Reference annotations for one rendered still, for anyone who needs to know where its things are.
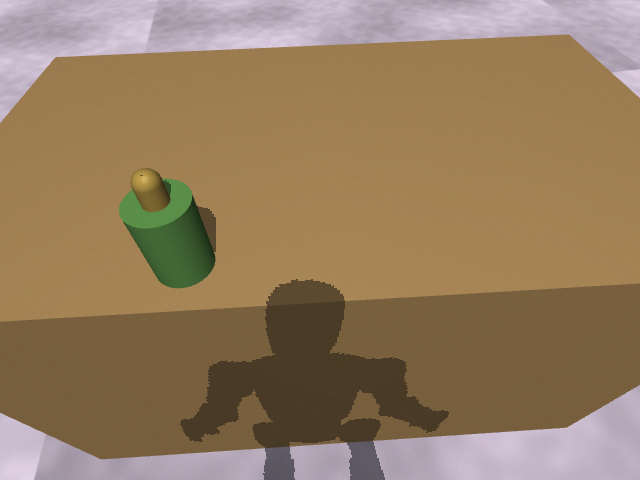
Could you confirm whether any bottle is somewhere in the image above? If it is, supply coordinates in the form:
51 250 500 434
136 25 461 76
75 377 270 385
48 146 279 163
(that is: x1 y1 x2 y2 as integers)
119 168 215 288

